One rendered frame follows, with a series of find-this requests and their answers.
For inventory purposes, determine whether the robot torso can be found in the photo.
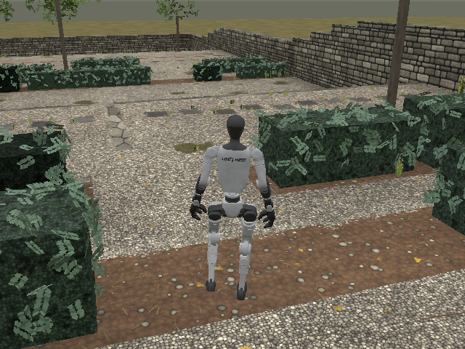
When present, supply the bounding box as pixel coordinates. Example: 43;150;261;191
217;143;251;218

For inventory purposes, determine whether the robot left upper arm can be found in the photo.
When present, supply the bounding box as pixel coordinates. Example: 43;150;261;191
199;146;219;186

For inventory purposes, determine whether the robot right upper arm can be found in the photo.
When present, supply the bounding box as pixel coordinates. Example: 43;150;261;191
249;148;267;189

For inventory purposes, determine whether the robot right foot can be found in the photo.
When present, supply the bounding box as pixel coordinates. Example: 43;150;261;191
237;282;247;300

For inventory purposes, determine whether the right robot hand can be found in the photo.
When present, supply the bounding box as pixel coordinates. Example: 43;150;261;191
258;210;275;228

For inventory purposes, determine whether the left robot forearm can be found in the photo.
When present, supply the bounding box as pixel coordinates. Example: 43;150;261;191
192;174;206;206

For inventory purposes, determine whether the right robot forearm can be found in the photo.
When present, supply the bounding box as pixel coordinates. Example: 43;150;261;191
260;178;274;212

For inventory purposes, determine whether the left robot hand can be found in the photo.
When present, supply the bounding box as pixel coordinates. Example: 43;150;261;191
190;204;207;220

